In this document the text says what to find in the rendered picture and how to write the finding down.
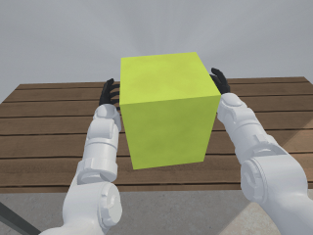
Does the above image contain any robot left hand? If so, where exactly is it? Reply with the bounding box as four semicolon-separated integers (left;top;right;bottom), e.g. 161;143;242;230
99;78;120;111

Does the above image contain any left robot forearm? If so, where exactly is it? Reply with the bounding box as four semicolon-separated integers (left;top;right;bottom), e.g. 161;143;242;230
63;104;121;220

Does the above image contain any carton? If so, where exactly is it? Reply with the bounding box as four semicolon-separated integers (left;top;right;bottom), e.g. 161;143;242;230
119;52;221;169

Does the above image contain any left robot upper arm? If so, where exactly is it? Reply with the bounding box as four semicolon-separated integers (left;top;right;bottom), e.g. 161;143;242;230
38;181;122;235

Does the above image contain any right robot forearm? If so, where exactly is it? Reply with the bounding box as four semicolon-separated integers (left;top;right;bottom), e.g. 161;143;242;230
217;93;308;192

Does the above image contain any robot right hand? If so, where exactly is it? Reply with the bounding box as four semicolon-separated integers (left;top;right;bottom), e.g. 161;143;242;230
210;68;231;95

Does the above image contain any right robot upper arm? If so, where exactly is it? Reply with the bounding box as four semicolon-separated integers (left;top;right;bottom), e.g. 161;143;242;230
241;155;313;235

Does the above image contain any table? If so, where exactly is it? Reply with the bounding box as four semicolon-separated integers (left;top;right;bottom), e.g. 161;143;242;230
0;76;313;235

